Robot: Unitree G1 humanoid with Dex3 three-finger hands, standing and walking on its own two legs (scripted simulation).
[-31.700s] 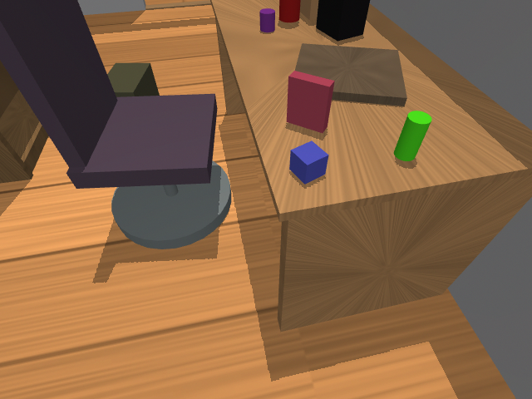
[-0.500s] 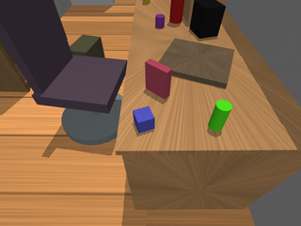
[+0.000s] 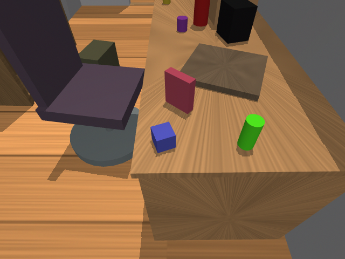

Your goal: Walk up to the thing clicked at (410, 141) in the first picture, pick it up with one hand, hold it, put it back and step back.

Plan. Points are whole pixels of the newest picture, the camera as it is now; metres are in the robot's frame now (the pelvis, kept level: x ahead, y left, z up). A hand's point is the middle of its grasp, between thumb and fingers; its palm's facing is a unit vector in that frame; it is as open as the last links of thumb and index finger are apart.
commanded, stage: stand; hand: right
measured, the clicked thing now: (250, 133) +0.46 -0.21 +0.00
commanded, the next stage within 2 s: none
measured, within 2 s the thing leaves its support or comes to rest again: neither
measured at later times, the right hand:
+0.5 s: hand out of the picture +0.06 -0.25 -0.16, palm faces -0.03 +0.94 -0.35, open 7.8 cm
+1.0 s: hand out of the picture +0.05 -0.25 -0.16, palm faces -0.03 +0.94 -0.35, open 7.4 cm
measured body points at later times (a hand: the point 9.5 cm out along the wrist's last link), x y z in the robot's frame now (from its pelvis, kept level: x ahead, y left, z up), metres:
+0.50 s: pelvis +0.00 +0.00 +0.00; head +0.00 +0.00 +0.45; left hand +0.06 +0.30 -0.13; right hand +0.06 -0.30 -0.13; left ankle -0.02 +0.13 -0.75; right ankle -0.01 -0.13 -0.75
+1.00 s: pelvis -0.01 +0.00 +0.00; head +0.00 +0.00 +0.45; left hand +0.06 +0.30 -0.13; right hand +0.06 -0.30 -0.13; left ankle -0.02 +0.13 -0.75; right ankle -0.01 -0.13 -0.75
